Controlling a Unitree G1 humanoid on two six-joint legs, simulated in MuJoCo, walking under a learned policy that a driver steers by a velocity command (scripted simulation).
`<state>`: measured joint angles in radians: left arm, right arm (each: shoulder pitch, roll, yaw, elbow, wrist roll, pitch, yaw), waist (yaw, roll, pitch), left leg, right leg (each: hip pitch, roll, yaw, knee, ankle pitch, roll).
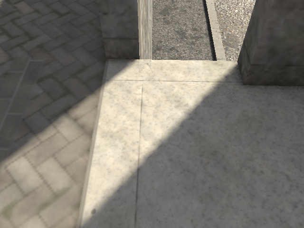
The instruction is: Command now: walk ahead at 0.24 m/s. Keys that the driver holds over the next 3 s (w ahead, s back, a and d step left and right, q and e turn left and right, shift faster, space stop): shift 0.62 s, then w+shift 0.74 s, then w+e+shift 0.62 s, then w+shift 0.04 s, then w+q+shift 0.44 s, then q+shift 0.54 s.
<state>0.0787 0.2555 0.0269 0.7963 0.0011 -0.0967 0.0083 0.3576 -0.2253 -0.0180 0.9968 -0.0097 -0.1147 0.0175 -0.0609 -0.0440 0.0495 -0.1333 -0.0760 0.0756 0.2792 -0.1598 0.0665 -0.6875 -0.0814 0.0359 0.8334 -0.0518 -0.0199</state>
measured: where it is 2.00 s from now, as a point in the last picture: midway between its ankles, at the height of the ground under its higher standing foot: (166, 120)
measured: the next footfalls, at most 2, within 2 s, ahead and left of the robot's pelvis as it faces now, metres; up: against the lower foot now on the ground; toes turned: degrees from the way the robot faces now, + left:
right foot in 0.14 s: +0.26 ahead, -0.11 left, +0.00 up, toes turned +1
left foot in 0.42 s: +0.16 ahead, +0.12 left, +0.00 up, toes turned +1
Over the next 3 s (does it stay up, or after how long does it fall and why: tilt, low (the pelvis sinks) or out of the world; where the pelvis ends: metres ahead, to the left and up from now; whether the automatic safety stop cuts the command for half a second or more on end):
stays up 1.34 -0.26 -0.04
